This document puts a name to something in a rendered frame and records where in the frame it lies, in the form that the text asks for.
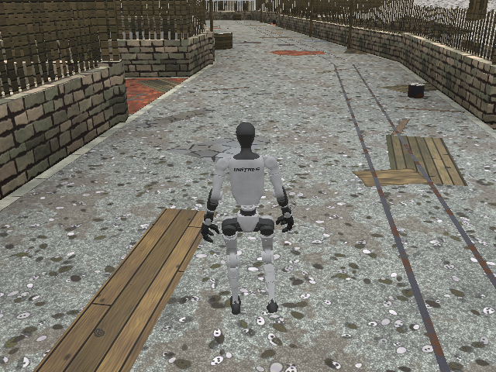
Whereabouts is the left robot hand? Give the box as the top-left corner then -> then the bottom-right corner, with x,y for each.
201,223 -> 219,243

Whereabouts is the right robot thigh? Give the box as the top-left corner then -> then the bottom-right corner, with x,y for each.
259,215 -> 274,264

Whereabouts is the left robot shin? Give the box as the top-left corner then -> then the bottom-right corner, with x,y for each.
226,255 -> 239,304

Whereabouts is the left robot forearm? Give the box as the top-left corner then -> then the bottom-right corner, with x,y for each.
203,189 -> 219,226

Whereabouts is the right robot forearm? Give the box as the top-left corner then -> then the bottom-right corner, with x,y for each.
277,186 -> 292,218

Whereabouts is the robot left upper arm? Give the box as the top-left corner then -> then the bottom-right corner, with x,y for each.
210,157 -> 230,201

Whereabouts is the right robot hand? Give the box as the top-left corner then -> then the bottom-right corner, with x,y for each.
276,215 -> 294,233

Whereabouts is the robot right upper arm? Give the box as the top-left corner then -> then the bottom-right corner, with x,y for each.
263,156 -> 284,198

